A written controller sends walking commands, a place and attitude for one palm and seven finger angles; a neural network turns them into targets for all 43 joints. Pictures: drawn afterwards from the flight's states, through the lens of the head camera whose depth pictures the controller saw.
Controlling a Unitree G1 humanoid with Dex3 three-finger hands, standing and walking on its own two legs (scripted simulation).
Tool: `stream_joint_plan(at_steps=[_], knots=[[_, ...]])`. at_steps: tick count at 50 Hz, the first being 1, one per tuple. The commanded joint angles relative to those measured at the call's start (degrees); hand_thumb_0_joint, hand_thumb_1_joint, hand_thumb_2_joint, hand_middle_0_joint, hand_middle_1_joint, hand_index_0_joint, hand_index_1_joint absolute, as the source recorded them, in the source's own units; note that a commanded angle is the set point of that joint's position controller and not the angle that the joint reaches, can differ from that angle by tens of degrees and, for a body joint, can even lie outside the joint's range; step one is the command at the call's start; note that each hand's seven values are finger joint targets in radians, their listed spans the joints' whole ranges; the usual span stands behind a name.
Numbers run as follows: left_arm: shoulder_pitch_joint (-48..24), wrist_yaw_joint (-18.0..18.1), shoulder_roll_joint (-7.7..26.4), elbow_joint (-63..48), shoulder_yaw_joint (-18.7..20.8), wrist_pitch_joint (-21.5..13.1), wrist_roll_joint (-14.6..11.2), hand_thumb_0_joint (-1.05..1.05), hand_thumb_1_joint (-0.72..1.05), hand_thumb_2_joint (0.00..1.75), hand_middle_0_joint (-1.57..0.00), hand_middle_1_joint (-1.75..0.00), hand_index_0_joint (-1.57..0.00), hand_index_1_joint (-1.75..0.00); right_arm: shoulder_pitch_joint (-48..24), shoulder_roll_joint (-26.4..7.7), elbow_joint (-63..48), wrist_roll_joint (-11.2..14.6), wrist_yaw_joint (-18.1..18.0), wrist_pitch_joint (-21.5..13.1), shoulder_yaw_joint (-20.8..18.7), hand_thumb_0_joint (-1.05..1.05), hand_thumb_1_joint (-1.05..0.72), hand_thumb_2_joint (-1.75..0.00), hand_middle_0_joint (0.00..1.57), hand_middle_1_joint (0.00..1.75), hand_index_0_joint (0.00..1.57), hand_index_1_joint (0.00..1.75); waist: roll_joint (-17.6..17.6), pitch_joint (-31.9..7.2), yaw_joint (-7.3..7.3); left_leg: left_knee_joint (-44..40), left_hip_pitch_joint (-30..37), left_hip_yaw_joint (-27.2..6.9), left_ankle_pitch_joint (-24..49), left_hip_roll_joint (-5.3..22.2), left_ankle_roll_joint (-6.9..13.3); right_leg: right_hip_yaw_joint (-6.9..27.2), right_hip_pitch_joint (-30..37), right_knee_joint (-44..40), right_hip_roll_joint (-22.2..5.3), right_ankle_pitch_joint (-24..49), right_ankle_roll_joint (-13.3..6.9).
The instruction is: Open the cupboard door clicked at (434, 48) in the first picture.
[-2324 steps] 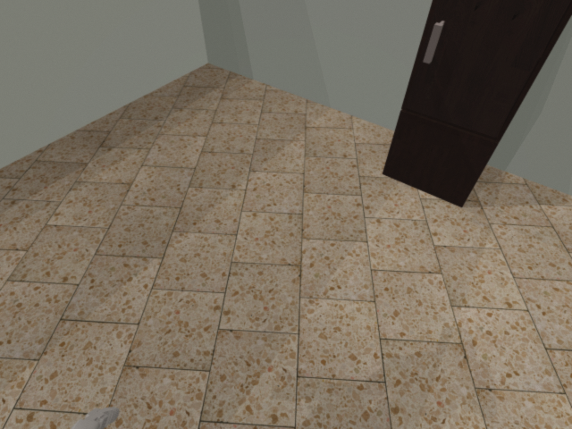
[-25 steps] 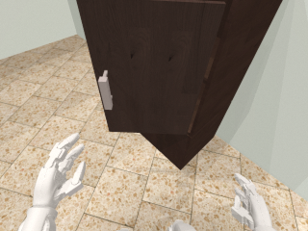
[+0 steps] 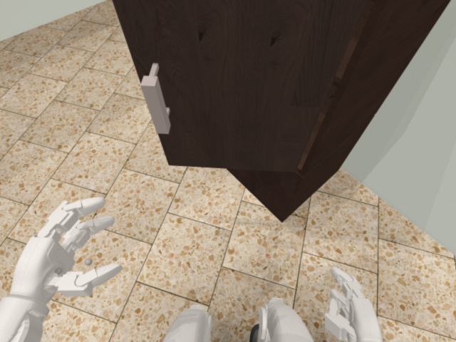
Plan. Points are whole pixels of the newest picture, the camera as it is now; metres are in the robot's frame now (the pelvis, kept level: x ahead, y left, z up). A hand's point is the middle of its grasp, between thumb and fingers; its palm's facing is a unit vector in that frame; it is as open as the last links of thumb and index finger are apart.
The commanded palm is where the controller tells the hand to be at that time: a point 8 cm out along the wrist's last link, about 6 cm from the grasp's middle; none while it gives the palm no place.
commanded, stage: raise the hand with hooked fingers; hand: left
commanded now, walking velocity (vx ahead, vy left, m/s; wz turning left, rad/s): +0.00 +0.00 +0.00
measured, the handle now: (159, 99) +0.56 +0.17 +0.05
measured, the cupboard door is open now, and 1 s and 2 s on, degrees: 45 45 45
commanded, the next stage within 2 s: move the hooked fingers beside the handle in 1.26 s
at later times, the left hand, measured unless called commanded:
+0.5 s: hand (39, 245) +0.25 +0.29 +0.06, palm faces +0.03 -1.00 -0.06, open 13.7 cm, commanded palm +0.23 +0.33 +0.06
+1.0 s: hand (46, 221) +0.28 +0.29 +0.06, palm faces -0.04 -1.00 -0.04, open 14.0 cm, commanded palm +0.26 +0.34 +0.07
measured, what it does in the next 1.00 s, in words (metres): stands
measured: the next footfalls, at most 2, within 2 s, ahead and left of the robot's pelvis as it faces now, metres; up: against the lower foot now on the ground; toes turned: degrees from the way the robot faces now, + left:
none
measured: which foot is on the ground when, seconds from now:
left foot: down 0.00-1.00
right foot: down 0.00-1.00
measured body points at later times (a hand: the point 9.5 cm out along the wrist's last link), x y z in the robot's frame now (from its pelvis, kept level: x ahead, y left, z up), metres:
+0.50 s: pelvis +0.00 +0.02 +0.01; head +0.07 +0.04 +0.46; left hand +0.24 +0.34 +0.07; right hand +0.19 -0.21 -0.05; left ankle -0.01 +0.10 -0.65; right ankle +0.05 -0.10 -0.65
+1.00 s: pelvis +0.00 +0.02 +0.02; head +0.08 +0.04 +0.46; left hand +0.28 +0.35 +0.07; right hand +0.15 -0.24 -0.06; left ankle -0.01 +0.10 -0.65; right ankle +0.05 -0.10 -0.65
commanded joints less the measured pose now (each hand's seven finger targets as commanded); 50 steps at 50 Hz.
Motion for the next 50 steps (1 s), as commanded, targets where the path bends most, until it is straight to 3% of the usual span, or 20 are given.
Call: stream_joint_plan(at_steps=[1,3,6,9,12,14,16,17,21,24,26,28,31,35,39,41,45,50], knots=[[6.1,6.0,5.7,-11.6,8.7,-8.2,-1.8,0.00,-0.10,0.47,-0.27,-0.94,-0.27,-0.94,-3.3,-8.8,-8.9,-0.6,-0.2,-4.0,-5.3,0.00,-0.90,-0.90,0.20,0.30,0.20,0.30,-5.0,-17.9,3.19,-10.3,0.9,-2.0,25.0,-0.3,-1.0,4.2,23.8,-7.0,-0.7,18.9,1.4],[3.0,5.4,4.0,-7.2,4.6,-10.1,0.6,0.00,-0.15,0.45,-0.27,-0.98,-0.27,-0.98,-2.0,-10.3,-7.4,-0.5,0.0,-4.0,-5.5,0.00,-0.90,-0.90,0.20,0.30,0.20,0.30,-2.9,-12.9,0.27,-9.9,0.6,-1.7,21.3,-0.2,-0.9,3.2,16.5,-6.9,-0.6,12.3,1.6],[-3.4,1.6,5.4,-3.8,1.4,-11.0,1.4,0.00,-0.22,0.42,-0.28,-1.02,-0.28,-1.02,-0.5,-12.8,-8.1,-0.1,-0.5,-4.5,-5.2,0.00,-0.90,-0.90,0.20,0.30,0.20,0.30,-2.9,-9.5,-1.98,-9.4,-0.8,-2.1,15.2,-0.4,-0.4,3.9,11.8,-8.2,-0.5,3.1,1.0],[-6.1,-1.3,11.3,-8.6,4.7,-11.7,1.0,0.00,-0.29,0.39,-0.29,-1.07,-0.29,-1.07,1.0,-13.8,-8.6,0.3,-1.2,-5.1,-5.3,0.00,-0.90,-0.90,0.20,0.30,0.20,0.30,1.7,-17.5,-0.19,-11.3,5.3,-2.6,18.2,-0.2,-0.5,3.7,15.4,-8.4,-0.6,5.3,0.8],[-7.7,-1.1,15.6,-14.4,8.9,-12.2,-0.6,0.00,-0.36,0.36,-0.29,-1.11,-0.29,-1.11,1.5,-13.4,-8.8,-0.1,-1.3,-5.0,-5.0,0.00,-0.90,-0.90,0.20,0.30,0.20,0.30,5.7,-22.4,1.78,-12.5,11.0,-3.1,27.3,0.1,-1.8,2.7,18.6,-7.2,0.0,11.9,0.3],[-5.2,0.7,15.4,-14.4,10.7,-12.7,-1.4,0.00,-0.41,0.34,-0.29,-1.14,-0.29,-1.14,1.3,-12.8,-8.6,-0.1,-1.1,-4.7,-4.9,0.00,-0.90,-0.90,0.20,0.30,0.20,0.30,6.6,-21.5,2.65,-13.3,12.4,-3.4,30.4,0.3,-2.5,1.8,18.9,-7.2,0.1,13.1,0.4],[-5.9,2.1,15.2,-10.6,11.8,-11.9,-1.6,0.00,-0.45,0.32,-0.30,-1.17,-0.30,-1.17,1.3,-12.8,-8.4,-0.3,-0.8,-3.8,-4.8,0.00,-0.90,-0.90,0.20,0.30,0.20,0.30,5.5,-18.4,2.53,-13.7,11.6,-3.9,30.6,0.4,-3.1,0.8,17.6,-6.9,0.7,12.5,0.1],[-5.7,2.2,12.7,-7.9,10.1,-10.9,-1.4,0.00,-0.48,0.31,-0.30,-1.18,-0.30,-1.18,1.2,-12.7,-8.4,-0.2,-0.7,-3.2,-4.6,0.00,-0.90,-0.90,0.20,0.30,0.20,0.30,5.3,-16.3,1.81,-14.0,11.2,-3.6,28.9,0.5,-3.3,0.5,16.1,-7.3,0.6,11.3,0.4],[-9.7,0.1,10.4,1.8,6.3,-5.9,-0.6,0.00,-0.50,0.30,-0.30,-1.20,-0.30,-1.20,1.3,-14.1,-9.7,0.4,-0.8,-1.7,-4.2,0.00,-0.90,-0.90,0.20,0.30,0.20,0.30,2.4,-9.5,-0.16,-15.9,7.1,-3.6,18.8,0.1,-2.9,0.3,13.7,-9.6,0.6,5.6,0.4],[-15.6,-2.2,13.4,3.3,6.5,-3.6,0.5,0.00,-0.50,0.30,-0.30,-1.20,-0.30,-1.20,1.8,-15.1,-10.5,0.7,-1.4,-1.6,-4.1,0.00,-0.90,-0.90,0.20,0.30,0.20,0.30,0.0,-11.2,-0.98,-16.5,6.7,-3.7,14.8,0.0,-1.8,1.1,14.7,-11.4,0.3,3.3,0.8],[-21.4,-3.4,15.2,1.2,6.9,-4.4,0.1,0.00,-0.50,0.30,-0.30,-1.20,-0.30,-1.20,1.7,-15.0,-10.6,0.5,-1.8,-2.0,-3.9,0.00,-0.90,-0.90,0.20,0.30,0.20,0.30,1.8,-12.4,-1.19,-15.9,7.8,-3.6,15.6,-0.1,-1.6,1.8,15.4,-11.1,0.5,4.0,0.3],[-24.2,-3.6,18.3,-0.9,9.9,-6.5,-0.3,0.00,-0.50,0.30,-0.30,-1.20,-0.30,-1.20,1.9,-14.5,-10.2,0.1,-1.9,-2.3,-3.7,0.00,-0.90,-0.90,0.20,0.30,0.20,0.30,3.0,-16.8,-0.28,-15.8,10.2,-3.6,18.3,-0.1,-1.8,2.3,17.5,-11.1,0.5,5.8,0.3],[-26.4,-2.8,22.1,-0.9,13.3,-9.3,-0.6,0.00,-0.50,0.30,-0.30,-1.20,-0.30,-1.20,2.2,-14.3,-9.1,-0.5,-2.0,-2.6,-3.3,0.00,-0.90,-0.90,0.20,0.30,0.20,0.30,5.6,-17.5,0.88,-15.7,11.6,-4.2,22.2,0.1,-2.9,1.8,17.5,-9.7,1.0,7.5,-0.4],[-24.2,-3.4,20.5,5.4,13.1,-8.5,-0.7,0.00,-0.50,0.30,-0.30,-1.20,-0.30,-1.20,2.7,-14.2,-8.0,-0.2,-1.7,-2.2,-3.3,0.00,-0.90,-0.90,0.20,0.30,0.20,0.30,6.3,-16.4,0.85,-16.5,12.3,-4.1,24.9,0.4,-3.3,1.3,17.0,-10.2,0.5,9.0,0.1],[-23.8,-6.4,19.5,12.9,11.8,-3.5,-1.1,0.00,-0.50,0.30,-0.30,-1.20,-0.30,-1.20,3.1,-15.0,-8.7,0.4,-1.7,-1.1,-3.3,0.00,-0.90,-0.90,0.20,0.30,0.20,0.30,2.8,-14.4,0.50,-17.3,8.9,-3.0,21.0,0.1,-2.1,1.7,18.7,-12.0,0.2,8.2,0.4],[-23.7,-7.5,18.1,12.3,10.5,-2.7,-1.6,0.00,-0.50,0.30,-0.30,-1.20,-0.30,-1.20,3.4,-15.3,-9.5,0.5,-1.6,-1.4,-3.6,0.00,-0.90,-0.90,0.20,0.30,0.20,0.30,1.0,-15.6,0.47,-17.0,9.2,-3.1,23.3,0.1,-1.9,1.6,19.5,-11.7,0.4,10.1,0.2],[-25.3,-6.5,19.8,7.9,12.2,-5.4,-1.8,0.00,-0.50,0.30,-0.30,-1.20,-0.30,-1.20,4.1,-15.1,-9.4,-0.1,-1.2,-1.7,-4.0,0.00,-0.90,-0.90,0.20,0.30,0.20,0.30,0.5,-17.8,0.38,-16.0,9.7,-2.8,24.4,0.2,-1.6,2.4,19.9,-11.6,0.4,11.4,0.6],[-25.8,-4.3,21.3,7.0,14.2,-9.4,-1.4,0.00,-0.50,0.30,-0.30,-1.20,-0.30,-1.20,4.2,-14.5,-8.6,-0.5,-0.9,-1.7,-4.0,0.00,-0.90,-0.90,0.20,0.30,0.20,0.30,3.9,-17.8,0.77,-15.7,10.0,-2.6,24.2,0.2,-2.2,2.6,19.2,-10.7,0.4,10.4,0.3]])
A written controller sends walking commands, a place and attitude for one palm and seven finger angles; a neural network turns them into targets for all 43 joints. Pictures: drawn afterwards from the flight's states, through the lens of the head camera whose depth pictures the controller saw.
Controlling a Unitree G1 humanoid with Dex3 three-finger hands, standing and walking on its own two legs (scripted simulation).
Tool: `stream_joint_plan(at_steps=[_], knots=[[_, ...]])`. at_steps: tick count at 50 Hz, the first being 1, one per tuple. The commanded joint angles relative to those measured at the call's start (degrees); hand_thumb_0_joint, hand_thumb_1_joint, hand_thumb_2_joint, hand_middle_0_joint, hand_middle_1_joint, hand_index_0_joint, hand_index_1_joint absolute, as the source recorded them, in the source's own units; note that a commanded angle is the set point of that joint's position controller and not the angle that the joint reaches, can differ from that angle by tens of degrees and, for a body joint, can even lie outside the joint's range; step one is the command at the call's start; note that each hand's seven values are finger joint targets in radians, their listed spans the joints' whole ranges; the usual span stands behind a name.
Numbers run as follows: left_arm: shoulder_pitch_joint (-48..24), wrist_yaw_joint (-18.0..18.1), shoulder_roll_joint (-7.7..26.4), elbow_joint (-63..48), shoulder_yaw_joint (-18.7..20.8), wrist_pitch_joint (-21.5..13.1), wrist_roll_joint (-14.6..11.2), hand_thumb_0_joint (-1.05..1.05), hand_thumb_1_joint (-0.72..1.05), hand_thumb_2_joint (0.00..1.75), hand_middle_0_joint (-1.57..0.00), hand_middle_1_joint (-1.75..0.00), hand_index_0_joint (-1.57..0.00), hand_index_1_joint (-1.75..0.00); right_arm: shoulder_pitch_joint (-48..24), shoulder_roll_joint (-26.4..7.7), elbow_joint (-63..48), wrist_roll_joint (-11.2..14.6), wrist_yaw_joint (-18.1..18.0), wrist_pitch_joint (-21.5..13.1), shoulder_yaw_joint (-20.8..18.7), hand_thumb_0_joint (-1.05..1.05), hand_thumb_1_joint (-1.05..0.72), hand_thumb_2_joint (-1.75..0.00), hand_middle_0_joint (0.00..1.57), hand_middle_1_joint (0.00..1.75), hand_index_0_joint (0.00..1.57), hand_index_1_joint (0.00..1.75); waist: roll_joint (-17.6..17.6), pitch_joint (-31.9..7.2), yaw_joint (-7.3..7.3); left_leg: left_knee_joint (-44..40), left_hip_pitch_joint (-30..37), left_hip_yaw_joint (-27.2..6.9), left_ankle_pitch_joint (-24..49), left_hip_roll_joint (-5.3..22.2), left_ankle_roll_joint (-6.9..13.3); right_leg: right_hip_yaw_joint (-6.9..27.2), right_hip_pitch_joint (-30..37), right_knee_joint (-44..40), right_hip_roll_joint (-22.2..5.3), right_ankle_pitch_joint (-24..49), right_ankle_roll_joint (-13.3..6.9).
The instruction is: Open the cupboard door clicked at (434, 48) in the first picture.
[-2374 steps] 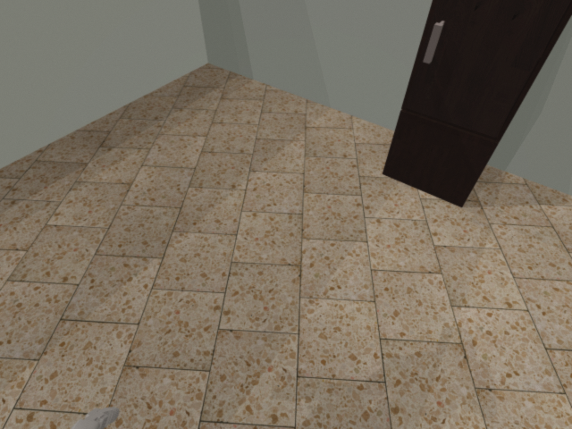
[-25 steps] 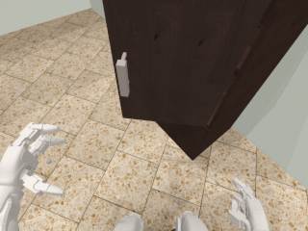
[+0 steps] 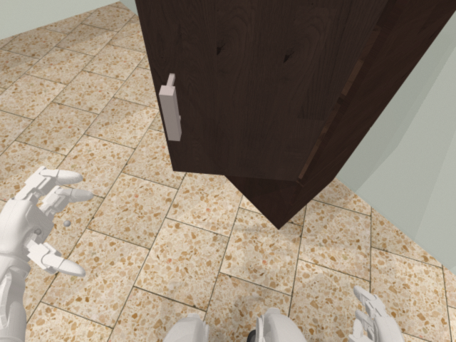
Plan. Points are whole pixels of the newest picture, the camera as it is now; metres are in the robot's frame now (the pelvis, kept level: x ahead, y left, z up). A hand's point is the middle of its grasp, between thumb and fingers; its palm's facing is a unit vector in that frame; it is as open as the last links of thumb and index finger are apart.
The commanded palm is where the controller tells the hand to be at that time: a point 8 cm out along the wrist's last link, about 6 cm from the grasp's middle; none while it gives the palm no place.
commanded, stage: raise the hand with hooked fingers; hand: left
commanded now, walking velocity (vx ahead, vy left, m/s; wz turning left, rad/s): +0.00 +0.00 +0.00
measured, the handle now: (173, 108) +0.56 +0.15 +0.03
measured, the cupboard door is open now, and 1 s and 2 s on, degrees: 45 45 45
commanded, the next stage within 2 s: move the hooked fingers beside the handle in 0.26 s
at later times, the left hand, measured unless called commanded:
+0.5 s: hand (75, 217) +0.30 +0.26 +0.04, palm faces -0.03 -1.00 -0.03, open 14.0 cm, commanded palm +0.29 +0.31 +0.05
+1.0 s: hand (101, 179) +0.37 +0.24 +0.05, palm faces -0.05 -1.00 -0.03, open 14.0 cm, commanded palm +0.35 +0.29 +0.05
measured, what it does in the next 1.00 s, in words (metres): stands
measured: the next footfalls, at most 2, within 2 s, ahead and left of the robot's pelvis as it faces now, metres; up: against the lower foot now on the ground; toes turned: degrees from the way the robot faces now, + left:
none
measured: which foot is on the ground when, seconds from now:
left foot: down 0.00-1.00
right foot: down 0.00-1.00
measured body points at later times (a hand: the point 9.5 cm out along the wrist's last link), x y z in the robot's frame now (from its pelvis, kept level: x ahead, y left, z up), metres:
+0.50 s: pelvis +0.00 -0.01 +0.00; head +0.09 +0.01 +0.44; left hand +0.29 +0.32 +0.05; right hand +0.17 -0.25 -0.08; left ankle -0.01 +0.08 -0.66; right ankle +0.05 -0.12 -0.66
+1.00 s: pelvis +0.01 -0.01 +0.00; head +0.10 +0.01 +0.44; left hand +0.36 +0.29 +0.05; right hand +0.12 -0.27 -0.10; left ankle -0.01 +0.08 -0.66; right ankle +0.05 -0.12 -0.66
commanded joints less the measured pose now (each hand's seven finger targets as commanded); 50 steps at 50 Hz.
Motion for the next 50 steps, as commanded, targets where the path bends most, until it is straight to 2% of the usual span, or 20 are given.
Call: stream_joint_plan(at_steps=[1,5,7,14,18,21,22,24,25,26,28,32,38,40,43,46,47,48,49,50], knots=[[-9.2,1.8,16.2,-12.6,7.7,-5.9,-1.4,0.00,-0.50,0.30,-0.30,-1.20,-0.30,-1.20,-0.4,-8.5,-7.4,-0.1,-0.4,-2.9,-3.7,0.00,-0.90,-0.90,0.20,0.30,0.20,0.30,6.1,-17.3,1.35,-10.4,6.0,-3.4,22.6,1.1,-4.2,1.5,14.3,-3.8,1.2,7.8,-1.8],[-7.2,1.1,14.9,-12.3,6.2,-4.0,-0.9,0.00,-0.50,0.30,-0.30,-1.20,-0.30,-1.20,-0.9,-8.2,-7.8,0.4,-0.5,-2.4,-3.6,0.00,-0.90,-0.90,0.20,0.30,0.20,0.30,7.2,-17.5,1.26,-11.4,6.7,-3.0,21.6,1.1,-3.9,1.7,15.1,-5.0,0.7,7.6,-1.3],[-7.1,0.4,14.7,-11.4,5.9,-2.9,-1.1,0.00,-0.50,0.30,-0.30,-1.20,-0.30,-1.20,-0.6,-8.3,-7.9,0.4,-0.6,-2.1,-3.5,0.00,-0.90,-0.90,0.20,0.30,0.20,0.30,4.7,-17.5,0.79,-11.2,6.2,-2.8,21.8,1.2,-3.5,1.9,15.7,-5.3,1.0,8.5,-1.2],[-8.8,0.8,13.6,-10.1,5.8,-3.5,-1.9,0.00,-0.50,0.30,-0.30,-1.20,-0.30,-1.20,-1.1,-8.2,-7.7,0.4,-1.0,-2.3,-3.2,0.00,-0.90,-0.90,0.20,0.30,0.20,0.30,3.0,-15.9,0.33,-10.3,3.7,-2.8,17.8,1.0,-2.9,2.4,15.0,-5.5,0.9,6.3,-1.1],[-9.8,0.1,13.7,-9.8,4.7,-3.2,-1.1,0.00,-0.50,0.30,-0.30,-1.20,-0.30,-1.20,-1.3,-8.2,-7.9,0.6,-1.1,-2.3,-3.1,0.00,-0.90,-0.90,0.20,0.30,0.20,0.30,4.9,-15.8,0.43,-10.4,4.1,-2.7,16.8,0.9,-2.8,2.6,14.6,-5.5,0.7,5.5,-1.3],[-18.0,0.3,14.0,-9.9,3.3,-3.0,-0.5,0.00,-0.50,0.30,-0.30,-1.20,-0.30,-1.20,-0.9,-8.5,-6.9,0.3,-1.8,-2.4,-2.9,0.00,-0.90,-0.90,0.20,0.30,0.20,0.30,4.7,-15.9,-1.24,-9.2,3.8,-3.0,16.7,1.1,-2.6,2.6,12.8,-4.6,1.0,5.8,-1.2],[-19.2,0.5,15.7,-8.1,4.8,-2.8,-0.2,0.00,-0.50,0.30,-0.30,-1.20,-0.30,-1.20,-0.5,-8.6,-6.4,0.4,-1.9,-2.2,-2.8,0.00,-0.90,-0.90,0.20,0.30,0.20,0.30,3.3,-16.4,-1.05,-9.1,3.2,-2.9,15.5,1.2,-2.5,3.0,13.1,-5.0,0.9,4.8,-1.1],[-23.4,0.9,15.2,-7.9,3.8,-3.4,0.2,0.00,-0.50,0.30,-0.30,-1.20,-0.30,-1.20,-0.6,-8.5,-5.9,0.5,-2.4,-2.3,-2.8,0.00,-0.90,-0.90,0.20,0.30,0.20,0.30,4.0,-16.6,-1.41,-9.1,3.5,-3.4,14.7,1.3,-2.6,2.9,12.2,-4.7,0.7,3.8,-1.0],[-23.6,1.1,14.5,-7.8,2.9,-3.5,0.5,0.00,-0.50,0.30,-0.30,-1.20,-0.30,-1.20,-0.8,-8.3,-6.0,0.4,-2.3,-2.4,-2.7,0.00,-0.90,-0.90,0.20,0.30,0.20,0.30,6.2,-17.1,-1.11,-9.4,4.1,-3.3,14.6,1.1,-2.7,2.8,11.8,-4.6,0.6,3.4,-1.2],[-25.3,1.3,15.7,-8.3,3.5,-3.6,0.5,0.00,-0.50,0.30,-0.30,-1.20,-0.30,-1.20,-0.5,-8.6,-5.8,0.4,-2.5,-2.4,-2.7,0.00,-0.90,-0.90,0.20,0.30,0.20,0.30,6.2,-18.4,-1.07,-9.2,4.9,-3.6,16.1,1.2,-3.0,2.6,12.0,-4.0,0.8,4.5,-1.5],[-24.0,1.6,14.7,-7.6,2.6,-3.2,1.0,0.00,-0.50,0.30,-0.30,-1.20,-0.30,-1.20,0.1,-8.3,-5.6,0.4,-2.2,-2.1,-2.8,0.00,-0.90,-0.90,0.20,0.30,0.20,0.30,6.6,-21.2,-0.38,-9.5,7.0,-3.5,20.2,1.2,-3.4,2.5,13.6,-3.9,0.6,8.0,-1.3],[-20.7,2.5,16.1,-5.4,4.3,-1.4,1.6,0.00,-0.50,0.30,-0.30,-1.20,-0.30,-1.20,0.8,-8.2,-6.0,0.3,-1.4,-0.9,-2.8,0.00,-0.90,-0.90,0.20,0.30,0.20,0.30,5.8,-22.7,0.70,-9.6,6.5,-2.9,25.0,1.3,-3.6,2.4,16.2,-3.7,0.5,12.5,-1.1],[-23.0,4.7,15.7,0.1,5.2,-0.6,2.1,0.00,-0.50,0.30,-0.30,-1.20,-0.30,-1.20,1.4,-8.4,-6.0,0.4,-0.9,1.1,-3.0,0.00,-0.90,-0.90,0.20,0.30,0.20,0.30,1.0,-18.6,-0.20,-9.7,1.3,-2.0,20.0,1.3,-2.7,2.8,16.0,-4.3,0.5,10.8,-0.7],[-26.6,5.2,15.0,-1.5,3.9,-2.3,2.6,0.00,-0.50,0.30,-0.30,-1.20,-0.30,-1.20,1.6,-8.2,-5.7,0.3,-0.9,1.3,-3.1,0.00,-0.90,-0.90,0.20,0.30,0.20,0.30,3.0,-19.2,-0.77,-9.9,2.5,-2.2,20.4,1.4,-2.8,2.9,15.3,-4.1,0.5,10.8,-0.9],[-27.8,4.9,14.2,-4.4,2.4,-4.5,2.8,0.00,-0.50,0.30,-0.30,-1.20,-0.30,-1.20,2.7,-8.1,-5.2,0.0,-0.7,1.5,-3.5,0.00,-0.90,-0.90,0.20,0.30,0.20,0.30,5.4,-24.4,-0.83,-9.3,7.1,-2.5,26.4,1.6,-3.4,3.0,16.1,-3.5,0.7,14.5,-0.9],[-31.1,4.6,13.5,-1.9,1.0,-5.1,3.1,0.00,-0.50,0.30,-0.30,-1.20,-0.30,-1.20,3.3,-8.3,-4.0,0.1,-0.9,2.0,-3.5,0.00,-0.90,-0.90,0.20,0.30,0.20,0.30,4.4,-22.5,-2.30,-8.5,6.7,-2.7,26.6,1.8,-3.4,2.8,14.1,-3.3,0.9,14.3,-0.9],[-31.8,4.6,14.9,0.4,2.3,-4.8,3.6,0.00,-0.50,0.30,-0.30,-1.20,-0.30,-1.20,3.7,-8.4,-3.2,0.0,-0.9,2.4,-3.5,0.00,-0.90,-0.90,0.20,0.30,0.20,0.30,3.4,-22.6,-2.05,-8.7,6.1,-2.7,25.2,2.0,-3.3,2.9,14.2,-3.4,0.9,13.6,-0.7],[-33.0,4.6,13.8,2.5,1.4,-4.5,3.6,0.00,-0.50,0.30,-0.30,-1.20,-0.30,-1.20,3.3,-8.3,-3.1,0.1,-0.9,2.6,-3.4,0.00,-0.90,-0.90,0.20,0.30,0.20,0.30,4.3,-20.6,-2.40,-8.8,4.7,-2.5,22.6,1.7,-3.1,3.0,13.5,-3.7,0.7,12.2,-0.8],[-33.4,4.9,15.6,4.0,3.3,-4.3,3.7,0.00,-0.50,0.30,-0.30,-1.20,-0.30,-1.20,3.4,-8.6,-2.8,0.2,-1.1,2.9,-3.4,0.00,-0.90,-0.90,0.20,0.30,0.20,0.30,1.7,-20.1,-2.23,-9.0,3.0,-2.5,20.5,1.7,-2.7,3.1,14.2,-4.0,0.6,11.2,-0.7],[-34.0,5.0,15.8,5.4,3.1,-4.0,4.3,0.00,-0.50,0.30,-0.30,-1.20,-0.30,-1.20,3.2,-8.6,-3.0,0.3,-1.2,3.1,-3.2,0.00,-0.90,-0.90,0.20,0.30,0.20,0.30,3.1,-19.1,-2.11,-9.3,2.1,-2.2,19.0,1.5,-2.6,3.3,13.9,-4.2,0.5,10.1,-0.8]])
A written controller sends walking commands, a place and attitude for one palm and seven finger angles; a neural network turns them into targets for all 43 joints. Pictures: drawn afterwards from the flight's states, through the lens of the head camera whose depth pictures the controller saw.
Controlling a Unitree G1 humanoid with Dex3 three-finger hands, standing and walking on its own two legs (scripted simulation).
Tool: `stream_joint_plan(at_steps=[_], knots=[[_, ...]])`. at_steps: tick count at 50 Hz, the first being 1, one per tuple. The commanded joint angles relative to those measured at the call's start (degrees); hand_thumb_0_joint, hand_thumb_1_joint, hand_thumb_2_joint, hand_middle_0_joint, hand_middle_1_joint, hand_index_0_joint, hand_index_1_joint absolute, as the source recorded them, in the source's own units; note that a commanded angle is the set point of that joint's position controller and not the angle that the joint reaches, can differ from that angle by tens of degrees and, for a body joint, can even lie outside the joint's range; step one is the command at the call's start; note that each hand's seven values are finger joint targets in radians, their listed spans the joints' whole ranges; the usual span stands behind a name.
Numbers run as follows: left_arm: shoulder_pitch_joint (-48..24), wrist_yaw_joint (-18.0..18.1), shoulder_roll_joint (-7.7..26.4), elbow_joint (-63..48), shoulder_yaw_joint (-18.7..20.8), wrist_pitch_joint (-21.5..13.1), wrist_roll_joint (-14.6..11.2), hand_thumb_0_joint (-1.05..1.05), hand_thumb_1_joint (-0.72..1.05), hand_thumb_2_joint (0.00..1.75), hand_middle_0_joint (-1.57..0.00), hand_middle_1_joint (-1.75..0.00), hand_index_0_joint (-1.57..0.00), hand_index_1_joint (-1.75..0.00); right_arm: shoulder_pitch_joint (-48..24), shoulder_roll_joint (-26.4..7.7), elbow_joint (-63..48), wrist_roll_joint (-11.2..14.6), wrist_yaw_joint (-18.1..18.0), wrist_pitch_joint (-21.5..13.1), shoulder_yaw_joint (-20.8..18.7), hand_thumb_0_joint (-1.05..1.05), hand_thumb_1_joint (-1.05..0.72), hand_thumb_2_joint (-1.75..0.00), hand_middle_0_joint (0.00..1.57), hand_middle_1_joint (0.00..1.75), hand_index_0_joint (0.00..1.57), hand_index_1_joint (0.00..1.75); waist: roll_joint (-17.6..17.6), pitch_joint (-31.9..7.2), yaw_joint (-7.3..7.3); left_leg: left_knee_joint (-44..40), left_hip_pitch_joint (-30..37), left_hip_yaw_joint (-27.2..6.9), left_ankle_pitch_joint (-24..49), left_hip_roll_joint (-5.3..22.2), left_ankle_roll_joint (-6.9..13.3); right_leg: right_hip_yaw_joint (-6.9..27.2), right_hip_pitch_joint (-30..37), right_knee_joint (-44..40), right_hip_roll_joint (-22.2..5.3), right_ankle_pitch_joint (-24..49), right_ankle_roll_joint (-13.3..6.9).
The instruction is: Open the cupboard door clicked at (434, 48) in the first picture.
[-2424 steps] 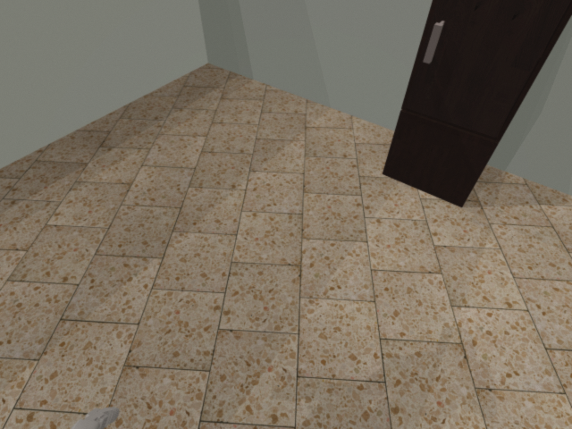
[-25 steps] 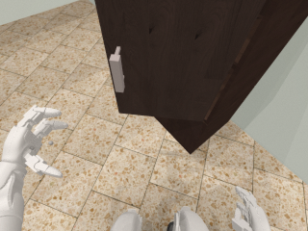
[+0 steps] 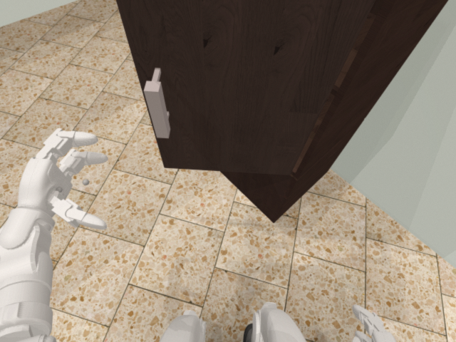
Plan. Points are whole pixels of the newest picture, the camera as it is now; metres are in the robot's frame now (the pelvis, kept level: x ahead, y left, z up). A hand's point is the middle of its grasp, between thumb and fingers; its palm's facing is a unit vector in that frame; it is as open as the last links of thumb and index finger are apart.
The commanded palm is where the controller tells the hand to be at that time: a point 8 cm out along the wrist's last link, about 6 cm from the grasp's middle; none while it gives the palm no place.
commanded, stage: move the hooked fingers beside the handle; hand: left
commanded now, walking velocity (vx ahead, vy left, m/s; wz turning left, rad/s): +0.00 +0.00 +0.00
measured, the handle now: (160, 104) +0.55 +0.16 +0.03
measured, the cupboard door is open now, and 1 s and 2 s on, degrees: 45 45 45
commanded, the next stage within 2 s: slide the fingers in behind the handle in 1.86 s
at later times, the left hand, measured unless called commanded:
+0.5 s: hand (108, 144) +0.44 +0.23 +0.04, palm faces -0.05 -1.00 -0.01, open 14.0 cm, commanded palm +0.43 +0.28 +0.04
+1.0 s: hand (125, 115) +0.51 +0.22 +0.04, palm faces -0.04 -1.00 -0.01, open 14.0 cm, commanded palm +0.49 +0.26 +0.04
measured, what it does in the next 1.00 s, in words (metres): stands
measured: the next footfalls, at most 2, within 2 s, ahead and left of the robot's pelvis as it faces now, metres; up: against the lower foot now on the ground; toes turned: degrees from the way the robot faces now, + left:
none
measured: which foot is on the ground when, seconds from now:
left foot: down 0.00-1.00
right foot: down 0.00-1.00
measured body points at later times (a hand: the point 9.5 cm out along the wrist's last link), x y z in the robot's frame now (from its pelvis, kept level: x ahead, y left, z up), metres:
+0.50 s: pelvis -0.01 +0.00 -0.01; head +0.12 +0.03 +0.42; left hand +0.44 +0.29 +0.05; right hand +0.06 -0.27 -0.12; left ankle -0.01 +0.09 -0.66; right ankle +0.05 -0.11 -0.66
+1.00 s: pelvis -0.01 +0.01 -0.02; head +0.16 +0.03 +0.40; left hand +0.51 +0.27 +0.04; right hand +0.00 -0.27 -0.12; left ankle -0.01 +0.09 -0.66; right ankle +0.05 -0.11 -0.66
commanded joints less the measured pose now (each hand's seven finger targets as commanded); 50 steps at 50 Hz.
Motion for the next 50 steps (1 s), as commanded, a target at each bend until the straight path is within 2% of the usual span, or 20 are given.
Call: stream_joint_plan(at_steps=[1,5,7,11,14,16,19,20,22,28,31,34,37,39,41,42,44,45,48,50], knots=[[-19.4,0.8,16.5,-6.0,5.5,-2.8,-0.6,0.00,-0.50,0.30,-0.30,-1.20,-0.30,-1.20,2.8,-9.4,-5.7,0.2,-1.0,-1.6,-3.5,0.00,-0.90,-0.90,0.20,0.30,0.20,0.30,3.7,-18.6,-0.70,-9.6,4.6,-2.3,19.3,1.1,-2.1,3.1,16.2,-4.8,0.3,10.4,-0.7],[-25.5,1.4,17.2,-5.7,4.7,-3.9,1.0,0.00,-0.50,0.30,-0.30,-1.20,-0.30,-1.20,3.4,-9.2,-5.1,-0.1,-0.8,-1.0,-3.5,0.00,-0.90,-0.90,0.20,0.30,0.20,0.30,6.5,-21.9,-0.90,-9.3,7.3,-2.7,21.5,1.3,-2.4,3.2,15.7,-4.5,0.3,11.3,-0.7],[-26.9,1.2,18.3,-3.6,5.3,-4.4,1.3,0.00,-0.50,0.30,-0.30,-1.20,-0.30,-1.20,4.3,-9.4,-4.7,-0.2,-0.7,-0.6,-3.4,0.00,-0.90,-0.90,0.20,0.30,0.20,0.30,5.4,-23.6,-1.05,-8.7,7.8,-2.8,23.3,1.6,-2.5,3.2,15.8,-4.0,0.6,12.7,-0.7],[-30.4,1.1,17.2,0.3,4.2,-4.7,1.4,0.00,-0.50,0.30,-0.30,-1.20,-0.30,-1.20,4.9,-9.5,-4.0,-0.2,-0.5,0.0,-3.4,0.00,-0.90,-0.90,0.20,0.30,0.20,0.30,5.8,-23.7,-1.65,-8.0,7.1,-2.9,23.1,1.5,-2.3,3.0,14.6,-3.4,0.7,12.5,-0.8],[-33.4,1.3,17.9,6.2,3.7,-3.6,2.7,0.00,-0.50,0.30,-0.30,-1.20,-0.30,-1.20,5.7,-10.0,-3.2,-0.2,-0.5,1.0,-3.3,0.00,-0.90,-0.90,0.20,0.30,0.20,0.30,2.9,-20.9,-2.66,-8.2,4.2,-3.1,19.4,1.7,-1.8,2.9,12.9,-3.9,0.5,10.3,-0.5],[-35.9,1.6,16.6,7.3,2.3,-3.3,3.2,0.00,-0.50,0.30,-0.30,-1.20,-0.30,-1.20,6.3,-9.9,-3.5,-0.2,-0.3,1.3,-3.3,0.00,-0.90,-0.90,0.20,0.30,0.20,0.30,4.9,-21.2,-3.02,-7.9,4.9,-3.2,21.1,1.6,-2.0,2.6,11.7,-3.3,0.7,10.9,-0.8],[-39.2,2.7,21.2,5.5,5.5,-4.6,4.0,0.00,-0.50,0.30,-0.30,-1.20,-0.30,-1.20,7.6,-10.4,-2.7,-0.7,0.0,2.1,-3.6,0.00,-0.90,-0.90,0.20,0.30,0.20,0.30,6.0,-26.4,-2.37,-7.3,7.9,-3.7,24.7,1.9,-2.5,2.8,12.3,-2.8,0.6,12.9,-0.7],[-39.6,2.9,20.0,5.0,4.3,-5.1,4.2,0.00,-0.50,0.30,-0.30,-1.20,-0.30,-1.20,7.6,-10.1,-2.9,-0.7,0.1,2.3,-3.5,0.00,-0.90,-0.90,0.20,0.30,0.20,0.30,7.5,-27.1,-2.38,-7.3,8.9,-3.8,26.1,1.8,-2.8,2.8,12.1,-2.7,0.6,13.2,-0.7],[-41.5,3.3,19.7,5.8,4.1,-5.9,4.3,0.00,-0.50,0.30,-0.30,-1.20,-0.30,-1.20,8.4,-10.1,-2.2,-0.9,0.4,2.7,-3.6,0.00,-0.90,-0.90,0.20,0.30,0.20,0.30,6.1,-28.0,-3.17,-6.7,9.8,-4.0,27.4,2.2,-2.8,2.6,11.5,-2.7,1.1,13.8,-0.5],[-44.3,4.5,21.2,13.0,4.8,-5.4,5.9,0.00,-0.50,0.30,-0.30,-1.20,-0.30,-1.20,9.8,-10.4,-1.2,-1.1,0.5,4.3,-3.2,0.00,-0.90,-0.90,0.20,0.30,0.20,0.30,5.8,-24.7,-4.29,-6.6,6.5,-3.8,24.7,2.0,-2.2,2.6,10.4,-2.8,1.0,12.7,-0.4],[-46.8,4.8,23.1,13.8,5.5,-5.5,6.6,0.00,-0.50,0.30,-0.30,-1.20,-0.30,-1.20,10.7,-10.6,-1.7,-1.4,0.5,5.0,-3.0,0.00,-0.90,-0.90,0.20,0.30,0.20,0.30,5.6,-25.4,-4.51,-6.5,5.3,-4.0,24.8,1.9,-1.9,2.7,11.4,-2.3,1.2,13.4,-0.6],[-49.3,4.8,22.3,13.7,4.4,-6.3,7.1,0.00,-0.50,0.30,-0.30,-1.20,-0.30,-1.20,11.3,-10.5,-1.1,-1.7,0.8,5.6,-3.0,0.00,-0.90,-0.90,0.20,0.30,0.20,0.30,8.5,-27.8,-5.04,-6.0,8.2,-4.3,26.7,2.2,-2.4,2.6,9.7,-2.2,1.2,13.6,-0.4],[-52.4,5.0,23.1,14.9,4.7,-7.0,7.2,0.00,-0.50,0.30,-0.30,-1.20,-0.30,-1.20,12.2,-10.8,-0.4,-1.9,0.9,6.2,-3.0,0.00,-0.90,-0.90,0.20,0.30,0.20,0.30,7.6,-28.0,-5.96,-5.6,8.5,-4.8,27.5,2.5,-2.5,2.4,9.1,-2.2,1.5,13.8,-0.4],[-53.6,5.2,22.1,16.7,3.9,-6.8,7.3,0.00,-0.50,0.30,-0.30,-1.20,-0.30,-1.20,12.3,-10.8,-0.1,-2.0,1.0,6.5,-3.0,0.00,-0.90,-0.90,0.20,0.30,0.20,0.30,7.3,-27.4,-6.93,-5.2,7.5,-4.7,25.6,2.3,-2.1,2.5,8.1,-2.4,1.4,12.9,-0.2],[-54.3,5.5,24.5,19.1,5.5,-6.3,7.6,0.00,-0.50,0.30,-0.30,-1.20,-0.30,-1.20,12.9,-11.1,-0.1,-2.0,0.8,6.8,-2.7,0.00,-0.90,-0.90,0.20,0.30,0.20,0.30,6.1,-25.9,-7.17,-5.0,5.0,-4.7,24.5,2.2,-1.7,2.5,8.6,-2.1,1.6,12.9,-0.4],[-55.7,5.7,26.0,18.8,5.7,-6.2,8.4,0.00,-0.50,0.30,-0.30,-1.20,-0.30,-1.20,13.2,-11.3,-0.1,-2.1,0.8,7.2,-2.5,0.00,-0.90,-0.90,0.20,0.30,0.20,0.30,7.9,-26.8,-7.12,-5.2,5.6,-4.6,24.8,2.3,-1.9,2.7,8.4,-2.1,1.5,13.0,-0.3],[-56.7,6.1,24.8,21.4,4.5,-5.3,9.1,0.00,-0.50,0.30,-0.30,-1.20,-0.30,-1.20,13.3,-11.1,-0.1,-2.3,1.0,7.5,-2.3,0.00,-0.90,-0.90,0.20,0.30,0.20,0.30,7.6,-25.0,-8.08,-4.7,4.2,-4.5,23.5,2.3,-1.6,2.7,7.2,-2.2,1.5,12.4,-0.2],[-57.7,6.5,27.7,20.3,6.2,-5.5,9.6,0.00,-0.50,0.30,-0.30,-1.20,-0.30,-1.20,13.7,-11.4,-0.2,-2.5,0.9,7.7,-2.2,0.00,-0.90,-0.90,0.20,0.30,0.20,0.30,8.3,-26.1,-7.64,-4.7,4.2,-4.8,24.4,2.4,-1.8,2.5,7.7,-1.7,1.4,12.8,-0.3],[-60.5,6.8,27.5,18.7,5.6,-6.5,10.1,0.00,-0.50,0.30,-0.30,-1.20,-0.30,-1.20,14.4,-11.3,-0.2,-2.8,1.3,8.1,-2.3,0.00,-0.90,-0.90,0.20,0.30,0.20,0.30,11.7,-30.6,-8.02,-3.5,8.5,-5.4,29.6,2.7,-2.6,2.4,6.3,-1.0,1.7,14.8,-0.4],[-58.5,6.7,26.1,19.1,5.4,-6.5,9.7,0.00,-0.50,0.30,-0.30,-1.20,-0.30,-1.20,14.8,-11.2,-0.4,-2.9,1.6,8.4,-2.4,0.00,-0.90,-0.90,0.20,0.30,0.20,0.30,10.4,-31.1,-7.93,-3.3,8.8,-5.5,30.9,2.8,-2.6,2.2,7.1,-1.0,1.8,15.8,-0.3]])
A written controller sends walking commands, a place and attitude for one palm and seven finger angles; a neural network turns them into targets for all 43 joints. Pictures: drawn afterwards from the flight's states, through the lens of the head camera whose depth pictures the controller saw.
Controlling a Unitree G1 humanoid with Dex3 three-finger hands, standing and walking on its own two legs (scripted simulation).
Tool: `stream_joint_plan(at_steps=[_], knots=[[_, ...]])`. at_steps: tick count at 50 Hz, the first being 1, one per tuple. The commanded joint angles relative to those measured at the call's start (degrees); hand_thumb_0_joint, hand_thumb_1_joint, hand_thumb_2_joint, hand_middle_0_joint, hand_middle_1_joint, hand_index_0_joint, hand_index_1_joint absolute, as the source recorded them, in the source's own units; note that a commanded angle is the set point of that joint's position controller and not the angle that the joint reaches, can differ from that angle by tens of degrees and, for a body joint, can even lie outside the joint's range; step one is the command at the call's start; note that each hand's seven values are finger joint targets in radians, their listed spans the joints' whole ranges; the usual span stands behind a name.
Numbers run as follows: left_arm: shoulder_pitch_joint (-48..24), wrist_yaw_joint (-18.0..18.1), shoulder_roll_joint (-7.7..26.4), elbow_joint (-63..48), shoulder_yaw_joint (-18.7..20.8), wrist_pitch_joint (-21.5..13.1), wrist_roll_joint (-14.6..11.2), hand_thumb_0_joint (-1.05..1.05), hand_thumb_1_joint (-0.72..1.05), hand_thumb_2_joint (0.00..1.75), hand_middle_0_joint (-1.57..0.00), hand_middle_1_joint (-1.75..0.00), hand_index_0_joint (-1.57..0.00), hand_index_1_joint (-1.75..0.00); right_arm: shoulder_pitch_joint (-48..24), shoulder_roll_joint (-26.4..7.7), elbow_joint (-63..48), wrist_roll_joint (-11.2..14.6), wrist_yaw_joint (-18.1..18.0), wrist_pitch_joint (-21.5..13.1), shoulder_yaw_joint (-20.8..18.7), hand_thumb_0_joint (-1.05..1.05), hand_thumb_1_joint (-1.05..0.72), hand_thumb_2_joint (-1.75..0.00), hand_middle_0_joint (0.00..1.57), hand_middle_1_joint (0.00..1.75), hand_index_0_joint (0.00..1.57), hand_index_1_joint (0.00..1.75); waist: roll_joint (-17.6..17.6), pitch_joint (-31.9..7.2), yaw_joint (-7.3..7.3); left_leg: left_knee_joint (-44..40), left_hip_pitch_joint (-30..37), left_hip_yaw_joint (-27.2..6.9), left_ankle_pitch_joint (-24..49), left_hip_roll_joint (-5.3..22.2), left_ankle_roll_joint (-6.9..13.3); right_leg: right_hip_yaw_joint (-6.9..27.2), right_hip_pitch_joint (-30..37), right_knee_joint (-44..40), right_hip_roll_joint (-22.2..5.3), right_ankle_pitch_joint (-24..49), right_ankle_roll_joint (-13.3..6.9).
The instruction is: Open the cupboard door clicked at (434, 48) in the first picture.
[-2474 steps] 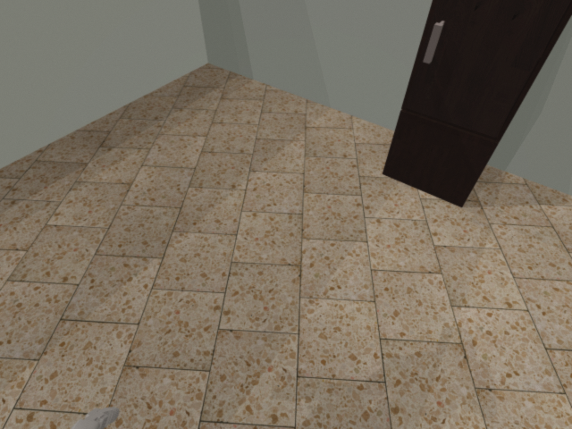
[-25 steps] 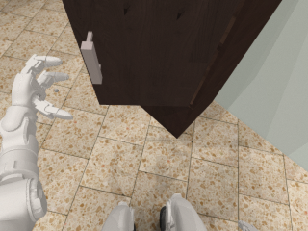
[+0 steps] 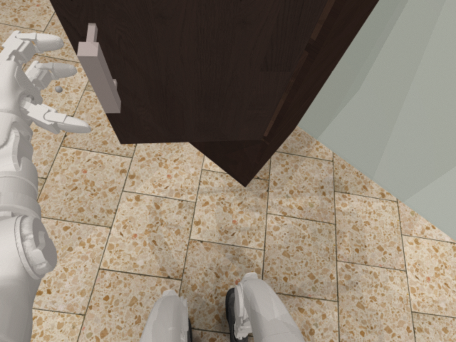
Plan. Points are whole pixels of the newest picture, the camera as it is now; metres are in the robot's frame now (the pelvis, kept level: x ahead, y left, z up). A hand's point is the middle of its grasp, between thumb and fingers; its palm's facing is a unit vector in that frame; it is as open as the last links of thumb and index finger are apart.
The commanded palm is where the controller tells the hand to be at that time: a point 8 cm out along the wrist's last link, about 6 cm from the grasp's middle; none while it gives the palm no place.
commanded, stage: move the hooked fingers beside the handle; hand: left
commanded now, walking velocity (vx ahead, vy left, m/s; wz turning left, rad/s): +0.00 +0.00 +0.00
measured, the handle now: (103, 71) +0.55 +0.17 +0.05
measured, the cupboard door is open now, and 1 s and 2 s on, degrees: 45 45 44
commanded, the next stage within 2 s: slide the fingers in behind the handle in 0.86 s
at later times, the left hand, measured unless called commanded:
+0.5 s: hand (59, 96) +0.50 +0.22 +0.06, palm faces -0.03 -1.00 -0.02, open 14.0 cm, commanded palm +0.48 +0.26 +0.06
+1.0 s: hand (64, 95) +0.50 +0.22 +0.05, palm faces -0.02 -1.00 -0.01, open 14.0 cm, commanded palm +0.49 +0.26 +0.05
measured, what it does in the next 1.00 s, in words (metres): stands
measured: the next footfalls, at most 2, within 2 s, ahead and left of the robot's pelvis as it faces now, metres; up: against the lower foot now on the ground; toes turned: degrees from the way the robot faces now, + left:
none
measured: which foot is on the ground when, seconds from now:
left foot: down 0.00-1.00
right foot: down 0.00-1.00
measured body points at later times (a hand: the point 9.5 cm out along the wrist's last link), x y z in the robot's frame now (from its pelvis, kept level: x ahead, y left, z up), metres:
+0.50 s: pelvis +0.01 +0.00 +0.01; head +0.15 +0.03 +0.43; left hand +0.49 +0.28 +0.07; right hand +0.04 -0.27 -0.10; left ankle -0.01 +0.08 -0.64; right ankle +0.05 -0.12 -0.64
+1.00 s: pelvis +0.00 +0.00 +0.00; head +0.16 +0.03 +0.42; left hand +0.50 +0.27 +0.06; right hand +0.01 -0.27 -0.10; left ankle -0.01 +0.08 -0.64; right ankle +0.05 -0.12 -0.64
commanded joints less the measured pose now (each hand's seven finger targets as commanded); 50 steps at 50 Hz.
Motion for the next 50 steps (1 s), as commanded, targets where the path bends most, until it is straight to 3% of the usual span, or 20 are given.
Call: stream_joint_plan(at_steps=[1,3,4,5,9,11,15,17,18,19,20,25,30,32,36,39,42,45,47,50], knots=[[-20.8,0.2,14.8,-12.7,2.3,-4.3,-1.5,0.00,-0.50,0.30,-0.30,-1.20,-0.30,-1.20,11.4,-11.0,-2.4,-0.3,-0.2,0.1,-4.1,0.00,-0.90,-0.90,0.20,0.30,0.20,0.30,10.0,-33.3,0.58,-8.3,21.2,-5.3,33.9,1.8,-3.1,2.6,17.9,-3.5,1.0,16.1,-0.8],[-19.5,-0.1,13.6,-12.6,1.6,-3.5,-1.6,0.00,-0.50,0.30,-0.30,-1.20,-0.30,-1.20,11.4,-10.8,-2.6,-0.3,0.2,0.5,-4.2,0.00,-0.90,-0.90,0.20,0.30,0.20,0.30,9.8,-33.5,0.59,-8.4,20.8,-4.7,33.8,1.8,-2.8,2.7,18.8,-4.0,1.0,17.1,-0.4],[-17.3,0.0,15.7,-11.8,3.5,-2.9,-1.5,0.00,-0.50,0.30,-0.30,-1.20,-0.30,-1.20,11.7,-11.1,-2.7,-0.3,0.2,0.8,-4.2,0.00,-0.90,-0.90,0.20,0.30,0.20,0.30,8.4,-32.7,1.41,-8.7,19.7,-4.7,33.4,1.9,-2.6,2.7,20.0,-4.0,1.0,17.5,-0.5],[-16.4,0.0,15.2,-12.4,3.1,-2.5,-1.5,0.00,-0.50,0.30,-0.30,-1.20,-0.30,-1.20,11.6,-10.9,-3.2,-0.1,0.2,1.1,-4.2,0.00,-0.90,-0.90,0.20,0.30,0.20,0.30,8.1,-32.5,1.30,-9.0,18.9,-4.2,33.3,1.8,-2.3,2.9,21.0,-4.2,0.9,18.3,-0.4],[-15.1,0.3,15.9,-17.9,4.1,-2.8,-2.0,0.00,-0.50,0.30,-0.30,-1.20,-0.30,-1.20,11.3,-10.5,-4.2,0.0,0.5,1.5,-4.3,0.00,-0.90,-0.90,0.20,0.30,0.20,0.30,9.3,-33.9,2.50,-9.5,20.0,-3.8,34.6,1.8,-2.4,3.2,23.1,-4.6,1.1,19.9,-0.4],[-15.3,0.9,16.5,-20.2,4.9,-4.0,-2.6,0.00,-0.50,0.30,-0.30,-1.20,-0.30,-1.20,11.1,-10.4,-4.4,0.1,0.4,1.5,-4.4,0.00,-0.90,-0.90,0.20,0.30,0.20,0.30,7.6,-33.4,2.47,-9.7,19.8,-3.9,34.6,1.8,-2.3,3.2,24.3,-4.8,1.3,20.5,-0.6],[-17.6,1.4,12.4,-18.1,1.7,-4.8,-2.4,0.00,-0.50,0.30,-0.30,-1.20,-0.30,-1.20,10.6,-10.0,-2.8,0.1,0.5,1.2,-4.6,0.00,-0.90,-0.90,0.20,0.30,0.20,0.30,8.7,-28.9,0.95,-10.5,21.1,-4.1,31.2,2.0,-2.6,2.8,20.5,-5.8,1.3,16.4,-0.4],[-16.6,1.1,12.1,-17.4,1.7,-5.0,-2.4,0.00,-0.50,0.30,-0.30,-1.20,-0.30,-1.20,10.9,-10.2,-2.5,0.1,0.3,1.1,-4.7,0.00,-0.90,-0.90,0.20,0.30,0.20,0.30,9.0,-29.9,1.32,-10.4,22.9,-4.4,33.2,2.1,-3.0,2.7,20.1,-5.7,1.4,16.5,-0.5],[-16.9,0.8,10.2,-16.3,-0.4,-4.8,-2.0,0.00,-0.50,0.30,-0.30,-1.20,-0.30,-1.20,10.5,-10.1,-2.3,0.2,0.3,1.2,-4.6,0.00,-0.90,-0.90,0.20,0.30,0.20,0.30,10.3,-28.3,0.91,-10.6,23.2,-4.4,32.8,2.1,-3.1,2.6,18.4,-5.9,1.2,15.4,-0.5],[-17.9,0.5,7.5,-15.0,-2.5,-4.4,-2.2,0.00,-0.50,0.30,-0.30,-1.20,-0.30,-1.20,10.4,-9.9,-1.8,0.2,0.3,1.1,-4.6,0.00,-0.90,-0.90,0.20,0.30,0.20,0.30,9.3,-26.8,-0.03,-10.5,22.6,-4.5,31.1,2.0,-3.0,2.4,17.2,-6.1,1.2,14.4,-0.4],[-17.3,0.4,8.0,-13.2,-2.1,-4.1,-2.0,0.00,-0.50,0.30,-0.30,-1.20,-0.30,-1.20,10.4,-10.2,-1.6,0.2,0.3,1.1,-4.6,0.00,-0.90,-0.90,0.20,0.30,0.20,0.30,8.7,-25.1,0.22,-10.8,21.6,-4.6,29.1,2.0,-2.9,2.3,16.7,-6.3,1.2,13.0,-0.6],[-18.4,1.1,7.5,-12.7,-2.2,-4.3,-2.2,0.00,-0.50,0.30,-0.30,-1.20,-0.30,-1.20,9.9,-10.2,-2.0,0.1,0.2,1.1,-4.5,0.00,-0.90,-0.90,0.20,0.30,0.20,0.30,8.2,-26.1,0.54,-10.3,21.3,-4.9,29.8,1.7,-3.2,2.1,16.2,-5.5,1.0,13.0,-0.7],[-22.0,2.9,13.4,-13.6,1.6,-6.0,-1.2,0.00,-0.50,0.30,-0.30,-1.20,-0.30,-1.20,9.2,-10.2,-2.7,-0.2,0.0,0.8,-4.1,0.00,-0.90,-0.90,0.20,0.30,0.20,0.30,6.8,-28.4,0.63,-9.2,16.6,-4.0,25.7,1.0,-2.2,3.3,19.9,-4.4,0.8,13.7,-0.5],[-22.0,3.2,16.4,-15.2,3.4,-6.9,-0.4,0.00,-0.50,0.30,-0.30,-1.20,-0.30,-1.20,9.4,-10.4,-3.1,-0.4,-0.1,0.7,-4.1,0.00,-0.90,-0.90,0.20,0.30,0.20,0.30,8.8,-32.2,1.60,-9.0,18.0,-4.3,28.0,0.9,-2.5,3.5,21.2,-3.6,0.8,15.2,-0.8],[-22.0,2.2,15.1,-15.2,2.0,-6.5,-0.6,0.00,-0.50,0.30,-0.30,-1.20,-0.30,-1.20,9.4,-10.3,-3.3,-0.1,-0.1,0.8,-3.8,0.00,-0.90,-0.90,0.20,0.30,0.20,0.30,9.7,-32.3,0.78,-8.7,19.0,-4.3,29.4,1.1,-2.4,3.2,21.0,-3.7,1.0,16.1,-0.7],[-19.1,0.7,14.7,-13.3,1.8,-4.7,-1.3,0.00,-0.50,0.30,-0.30,-1.20,-0.30,-1.20,9.4,-10.6,-3.2,0.2,-0.1,1.0,-3.8,0.00,-0.90,-0.90,0.20,0.30,0.20,0.30,8.8,-31.6,1.17,-9.1,17.7,-3.9,27.9,1.3,-2.1,3.4,21.9,-4.4,1.0,16.1,-0.5],[-19.2,-0.5,9.5,-12.2,-1.7,-3.5,-2.2,0.00,-0.50,0.30,-0.30,-1.20,-0.30,-1.20,9.7,-10.5,-2.7,0.3,-0.2,0.9,-4.1,0.00,-0.90,-0.90,0.20,0.30,0.20,0.30,8.0,-30.0,-0.14,-9.2,19.0,-4.4,27.6,1.6,-2.1,2.9,18.5,-4.9,1.0,14.6,-0.3],[-21.2,0.0,11.8,-10.4,-0.2,-2.8,-2.2,0.00,-0.50,0.30,-0.30,-1.20,-0.30,-1.20,10.2,-10.8,-2.2,0.3,-0.4,0.8,-3.9,0.00,-0.90,-0.90,0.20,0.30,0.20,0.30,5.2,-26.4,-0.66,-9.6,14.3,-4.2,22.3,1.3,-1.4,3.2,19.1,-5.4,1.0,12.2,-0.3],[-22.6,0.6,14.5,-13.4,1.7,-4.1,-2.1,0.00,-0.50,0.30,-0.30,-1.20,-0.30,-1.20,10.5,-10.9,-2.4,0.1,-0.5,0.5,-4.0,0.00,-0.90,-0.90,0.20,0.30,0.20,0.30,7.1,-30.2,0.35,-9.5,16.0,-4.3,23.8,1.1,-1.7,3.4,20.1,-4.9,0.9,13.2,-0.6],[-22.4,1.4,12.8,-15.4,0.4,-5.7,-1.4,0.00,-0.50,0.30,-0.30,-1.20,-0.30,-1.20,10.3,-10.3,-2.3,-0.2,-0.1,0.3,-4.0,0.00,-0.90,-0.90,0.20,0.30,0.20,0.30,10.6,-32.4,0.66,-8.9,19.1,-4.4,27.1,1.2,-2.4,3.3,18.8,-4.3,0.9,14.1,-0.7]])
